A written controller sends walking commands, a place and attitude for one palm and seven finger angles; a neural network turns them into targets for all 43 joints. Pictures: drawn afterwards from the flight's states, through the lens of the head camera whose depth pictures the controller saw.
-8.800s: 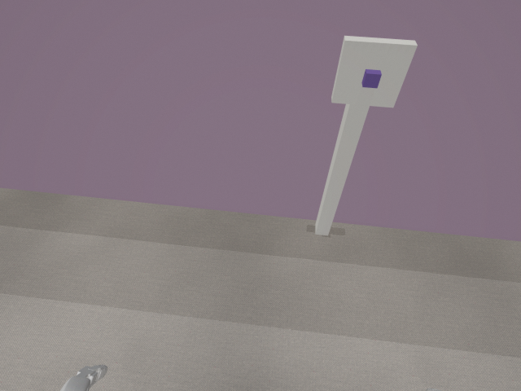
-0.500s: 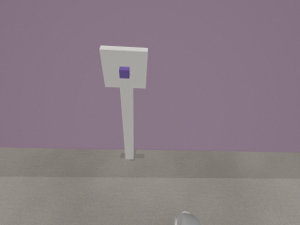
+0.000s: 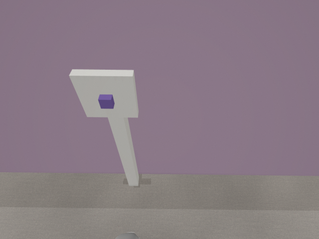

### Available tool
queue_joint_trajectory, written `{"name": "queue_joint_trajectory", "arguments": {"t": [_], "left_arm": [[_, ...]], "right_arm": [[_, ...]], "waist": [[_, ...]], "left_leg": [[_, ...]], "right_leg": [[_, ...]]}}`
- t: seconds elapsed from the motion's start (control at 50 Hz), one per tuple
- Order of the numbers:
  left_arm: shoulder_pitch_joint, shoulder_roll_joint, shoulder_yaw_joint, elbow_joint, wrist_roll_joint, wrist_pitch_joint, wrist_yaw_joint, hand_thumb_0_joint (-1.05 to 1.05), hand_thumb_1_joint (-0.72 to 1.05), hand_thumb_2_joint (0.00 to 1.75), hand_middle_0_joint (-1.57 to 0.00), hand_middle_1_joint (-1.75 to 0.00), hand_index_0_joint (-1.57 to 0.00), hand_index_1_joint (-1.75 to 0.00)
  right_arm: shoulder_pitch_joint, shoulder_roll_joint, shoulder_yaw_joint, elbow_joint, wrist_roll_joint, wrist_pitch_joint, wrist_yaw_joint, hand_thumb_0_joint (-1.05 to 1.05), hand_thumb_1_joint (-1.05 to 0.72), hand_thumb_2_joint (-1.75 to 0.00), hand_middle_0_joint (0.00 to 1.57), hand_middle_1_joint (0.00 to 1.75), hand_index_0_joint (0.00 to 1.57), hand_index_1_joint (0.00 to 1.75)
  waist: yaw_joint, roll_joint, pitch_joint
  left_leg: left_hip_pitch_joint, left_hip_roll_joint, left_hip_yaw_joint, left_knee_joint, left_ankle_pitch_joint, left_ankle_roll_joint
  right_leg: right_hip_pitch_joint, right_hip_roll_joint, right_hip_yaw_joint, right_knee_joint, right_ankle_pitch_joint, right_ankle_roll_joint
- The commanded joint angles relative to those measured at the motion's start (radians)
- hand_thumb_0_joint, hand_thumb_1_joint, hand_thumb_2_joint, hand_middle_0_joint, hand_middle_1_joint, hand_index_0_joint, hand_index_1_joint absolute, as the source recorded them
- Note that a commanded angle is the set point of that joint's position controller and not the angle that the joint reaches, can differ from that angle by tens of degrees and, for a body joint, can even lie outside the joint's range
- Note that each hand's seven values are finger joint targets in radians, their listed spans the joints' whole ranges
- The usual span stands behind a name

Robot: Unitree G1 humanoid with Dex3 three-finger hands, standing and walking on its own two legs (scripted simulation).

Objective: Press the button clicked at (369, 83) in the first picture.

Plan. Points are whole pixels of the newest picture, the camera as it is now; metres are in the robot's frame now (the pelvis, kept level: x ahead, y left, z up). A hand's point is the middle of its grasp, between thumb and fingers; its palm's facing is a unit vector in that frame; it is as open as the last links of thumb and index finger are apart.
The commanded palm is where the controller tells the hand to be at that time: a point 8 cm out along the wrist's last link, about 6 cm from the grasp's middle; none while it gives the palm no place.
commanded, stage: come to a stop and stand still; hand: left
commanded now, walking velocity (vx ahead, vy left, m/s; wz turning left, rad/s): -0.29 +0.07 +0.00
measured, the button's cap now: (106, 100) +0.49 +0.20 +0.05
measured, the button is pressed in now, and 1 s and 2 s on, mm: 0 0 0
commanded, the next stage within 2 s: look again from close up in 1.32 s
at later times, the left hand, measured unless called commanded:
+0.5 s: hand out of the picture -0.02 +0.17 -0.18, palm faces +0.00 -0.97 -0.26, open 7.4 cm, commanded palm none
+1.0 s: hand out of the picture -0.10 +0.14 -0.19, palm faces +0.05 -0.98 -0.18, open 7.4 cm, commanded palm none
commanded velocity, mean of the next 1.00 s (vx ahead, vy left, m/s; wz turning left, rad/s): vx -0.03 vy -0.02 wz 0.00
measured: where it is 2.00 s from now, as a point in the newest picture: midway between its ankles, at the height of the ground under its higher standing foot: outside the picture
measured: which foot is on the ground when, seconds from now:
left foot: up 0.00-0.04, down 0.06-0.42, up 0.44-0.58, down 0.60-1.00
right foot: down 0.00-0.12, up 0.14-0.40, down 0.42-1.00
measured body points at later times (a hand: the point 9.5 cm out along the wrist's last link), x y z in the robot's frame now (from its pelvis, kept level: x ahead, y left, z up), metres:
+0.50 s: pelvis -0.04 -0.02 -0.02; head -0.02 -0.04 +0.43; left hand -0.02 +0.22 -0.16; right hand +0.04 -0.26 -0.17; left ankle +0.05 +0.09 -0.72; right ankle -0.05 -0.14 -0.74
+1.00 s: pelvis -0.10 -0.04 -0.01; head -0.12 -0.02 +0.44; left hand -0.10 +0.19 -0.17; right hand -0.10 -0.26 -0.16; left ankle -0.04 +0.06 -0.74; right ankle -0.05 -0.14 -0.73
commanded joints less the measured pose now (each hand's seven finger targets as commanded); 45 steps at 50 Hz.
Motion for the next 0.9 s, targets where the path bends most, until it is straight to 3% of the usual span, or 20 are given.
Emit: {"name": "queue_joint_trajectory", "arguments": {"t": [0.0, 0.02, 0.06, 0.1, 0.16, 0.22, 0.34, 0.36, 0.4, 0.42, 0.44, 0.5, 0.54, 0.56, 0.58, 0.6, 0.64, 0.72, 0.82, 0.88], "left_arm": [[0.054, 0.133, 0.021, -0.035, -0.004, 0.013, 0.014, 0.0, 0.9, 0.9, -0.2, -0.3, -0.2, -0.3], [0.058, 0.14, 0.024, -0.039, -0.006, 0.024, 0.014, 0.0, 0.9, 0.9, -0.2, -0.3, -0.2, -0.3], [0.092, 0.103, 0.023, -0.058, -0.009, 0.043, 0.016, 0.0, 0.9, 0.9, -0.2, -0.3, -0.2, -0.3], [0.114, 0.083, 0.017, -0.062, -0.01, 0.062, 0.019, 0.0, 0.9, 0.9, -0.2, -0.3, -0.2, -0.3], [0.125, 0.095, 0.029, -0.056, -0.005, 0.075, 0.015, 0.0, 0.9, 0.9, -0.2, -0.3, -0.2, -0.3], [0.13, 0.08, 0.029, -0.065, -0.002, 0.073, 0.01, 0.0, 0.9, 0.9, -0.2, -0.3, -0.2, -0.3], [0.178, 0.053, 0.014, -0.065, -0.001, 0.063, 0.004, 0.0, 0.9, 0.9, -0.2, -0.3, -0.2, -0.3], [0.269, 0.093, -0.005, -0.055, 0.005, 0.047, 0.026, 0.0, 0.9, 0.9, -0.2, -0.3, -0.2, -0.3], [0.174, 0.173, 0.013, -0.129, 0.022, 0.031, 0.029, 0.0, 0.9, 0.9, -0.2, -0.3, -0.2, -0.3], [0.142, 0.185, 0.003, -0.155, 0.026, 0.021, 0.029, 0.0, 0.9, 0.9, -0.2, -0.3, -0.2, -0.3], [0.095, 0.21, 0.013, -0.178, 0.025, 0.019, 0.027, 0.0, 0.9, 0.9, -0.2, -0.3, -0.2, -0.3], [0.051, 0.186, 0.023, -0.196, 0.013, 0.02, 0.033, 0.0, 0.9, 0.9, -0.2, -0.3, -0.2, -0.3], [0.073, 0.175, 0.016, -0.193, 0.009, 0.034, 0.028, 0.0, 0.9, 0.9, -0.2, -0.3, -0.2, -0.3], [0.087, 0.152, 0.008, -0.189, 0.004, 0.045, 0.024, 0.0, 0.9, 0.9, -0.2, -0.3, -0.2, -0.3], [0.122, 0.119, 0.005, -0.191, -0.001, 0.055, 0.022, 0.0, 0.9, 0.9, -0.2, -0.3, -0.2, -0.3], [0.167, 0.097, 0.002, -0.185, -0.006, 0.055, 0.019, 0.0, 0.9, 0.9, -0.2, -0.3, -0.2, -0.3], [0.189, 0.101, 0.004, -0.151, 0.006, 0.064, 0.011, 0.0, 0.9, 0.9, -0.2, -0.3, -0.2, -0.3], [0.258, 0.082, 0.002, -0.114, 0.008, 0.054, -0.001, 0.0, 0.9, 0.9, -0.2, -0.3, -0.2, -0.3], [0.129, 0.156, 0.013, -0.155, 0.002, 0.037, 0.009, 0.0, 0.9, 0.9, -0.2, -0.3, -0.2, -0.3], [0.058, 0.159, 0.015, -0.171, -0.001, 0.032, 0.014, 0.0, 0.9, 0.9, -0.2, -0.3, -0.2, -0.3]], "right_arm": [[0.129, -0.003, 0.008, 0.005, 0.01, 0.019, 0.002, 0.0, -0.9, -0.9, 0.2, 0.3, 0.2, 0.3], [0.132, -0.028, -0.001, 0.001, 0.008, 0.021, 0.001, 0.0, -0.9, -0.9, 0.2, 0.3, 0.2, 0.3], [0.108, -0.108, -0.016, -0.034, 0.002, 0.016, -0.005, 0.0, -0.9, -0.9, 0.2, 0.3, 0.2, 0.3], [0.049, -0.136, -0.018, -0.054, 0.001, 0.019, -0.011, 0.0, -0.9, -0.9, 0.2, 0.3, 0.2, 0.3], [-0.03, -0.128, -0.014, -0.089, -0.003, 0.02, -0.022, 0.0, -0.9, -0.9, 0.2, 0.3, 0.2, 0.3], [-0.045, -0.142, -0.029, -0.104, -0.005, 0.024, -0.017, 0.0, -0.9, -0.9, 0.2, 0.3, 0.2, 0.3], [-0.037, -0.141, -0.043, -0.087, -0.003, 0.028, 0.0, 0.0, -0.9, -0.9, 0.2, 0.3, 0.2, 0.3], [-0.076, -0.194, -0.053, -0.133, 0.014, 0.015, -0.007, 0.0, -0.9, -0.9, 0.2, 0.3, 0.2, 0.3], [-0.05, -0.039, -0.015, -0.188, 0.002, 0.029, 0.023, 0.0, -0.9, -0.9, 0.2, 0.3, 0.2, 0.3], [-0.038, -0.045, -0.015, -0.19, -0.003, 0.034, 0.03, 0.0, -0.9, -0.9, 0.2, 0.3, 0.2, 0.3], [0.002, -0.041, -0.019, -0.178, 0.002, 0.036, 0.036, 0.0, -0.9, -0.9, 0.2, 0.3, 0.2, 0.3], [0.005, -0.048, -0.01, -0.189, 0.006, 0.032, 0.028, 0.0, -0.9, -0.9, 0.2, 0.3, 0.2, 0.3], [0.072, -0.037, -0.001, -0.154, 0.005, 0.024, 0.024, 0.0, -0.9, -0.9, 0.2, 0.3, 0.2, 0.3], [0.104, -0.059, 0.001, -0.136, 0.002, 0.019, 0.024, 0.0, -0.9, -0.9, 0.2, 0.3, 0.2, 0.3], [0.131, -0.107, -0.007, -0.139, -0.008, 0.013, 0.023, 0.0, -0.9, -0.9, 0.2, 0.3, 0.2, 0.3], [0.118, -0.14, -0.008, -0.146, -0.014, 0.012, 0.016, 0.0, -0.9, -0.9, 0.2, 0.3, 0.2, 0.3], [0.046, -0.141, -0.007, -0.151, -0.012, 0.015, 0.011, 0.0, -0.9, -0.9, 0.2, 0.3, 0.2, 0.3], [0.035, -0.114, 0.002, -0.147, -0.013, 0.018, 0.009, 0.0, -0.9, -0.9, 0.2, 0.3, 0.2, 0.3], [0.143, -0.039, 0.008, -0.107, -0.011, 0.039, 0.017, 0.0, -0.9, -0.9, 0.2, 0.3, 0.2, 0.3], [0.222, -0.021, 0.015, -0.064, -0.006, 0.034, 0.019, 0.0, -0.9, -0.9, 0.2, 0.3, 0.2, 0.3]], "waist": [[-0.011, -0.137, -0.077], [-0.018, -0.122, -0.07], [-0.005, 0.043, -0.072], [0.007, 0.212, -0.05], [0.016, 0.15, -0.061], [0.005, 0.051, -0.131], [0.001, 0.092, -0.166], [0.058, -0.137, -0.125], [0.028, -0.421, -0.032], [0.001, -0.234, -0.075], [-0.025, -0.163, -0.112], [-0.027, -0.265, -0.033], [-0.042, -0.148, 0.002], [-0.039, -0.033, 0.051], [-0.027, 0.147, 0.071], [0.002, 0.193, 0.082], [0.03, 0.182, 0.088], [0.055, 0.028, -0.005], [-0.029, -0.228, 0.006], [-0.065, -0.162, -0.029]], "left_leg": [[0.191, -0.022, -0.004, -0.241, 0.153, -0.009], [0.249, -0.012, -0.011, -0.303, 0.282, -0.002], [0.321, 0.15, -0.144, -0.341, 0.746, 0.085], [0.241, 0.253, -0.242, -0.46, 0.837, 0.199], [0.21, 0.247, -0.224, -0.466, 0.677, 0.243], [0.302, 0.229, -0.201, -0.434, 0.613, 0.239], [0.255, 0.186, -0.189, -0.467, 0.255, 0.189], [0.274, 0.124, -0.086, -0.212, 0.377, 0.102], [-0.023, -0.075, 0.011, -0.009, -0.106, 0.04], [0.008, -0.076, -0.024, 0.075, -0.112, 0.039], [0.025, -0.095, -0.005, 0.113, -0.069, 0.035], [0.047, -0.062, -0.009, 0.012, -0.048, 0.053], [0.224, -0.075, 0.001, -0.208, 0.032, 0.05], [0.241, -0.044, -0.065, -0.288, 0.019, 0.063], [0.175, 0.074, -0.255, -0.401, -0.026, 0.119], [0.068, 0.164, -0.383, -0.52, -0.135, 0.181], [-0.122, 0.131, -0.377, -0.622, -0.412, 0.185], [-0.126, 0.049, -0.21, -0.522, -0.336, 0.127], [0.118, -0.089, -0.03, -0.103, -0.013, 0.052], [0.23, -0.085, -0.031, -0.117, 0.019, 0.055]], "right_leg": [[0.028, -0.265, 0.179, -0.026, 0.584, -0.09], [-0.008, -0.252, 0.176, 0.01, 0.506, -0.064], [-0.093, -0.138, 0.115, 0.097, 0.211, 0.03], [-0.081, -0.054, 0.101, 0.31, -0.261, 0.072], [-0.131, -0.053, 0.21, 0.544, -0.352, 0.064], [-0.179, -0.04, 0.204, 0.552, -0.313, 0.08], [-0.026, -0.041, 0.142, 0.177, -0.211, 0.077], [-0.085, -0.074, 0.241, -0.12, -0.034, 0.059], [-0.047, -0.255, 0.409, -0.141, 0.205, 0.003], [-0.054, -0.278, 0.405, -0.116, 0.204, -0.065], [-0.02, -0.244, 0.332, -0.102, 0.172, -0.086], [-0.082, -0.235, 0.301, -0.051, 0.154, -0.096], [-0.211, -0.189, 0.276, -0.017, -0.083, -0.057], [-0.271, -0.125, 0.25, 0.021, -0.244, -0.025], [-0.269, -0.05, 0.193, 0.106, -0.301, 0.015], [-0.201, -0.009, 0.155, 0.155, -0.284, 0.036], [-0.04, -0.007, 0.156, 0.236, -0.241, 0.017], [0.079, -0.018, 0.178, 0.083, -0.192, 0.011], [-0.244, -0.237, 0.464, -0.274, -0.519, -0.084], [-0.283, -0.193, 0.357, -0.233, -0.398, -0.064]]}}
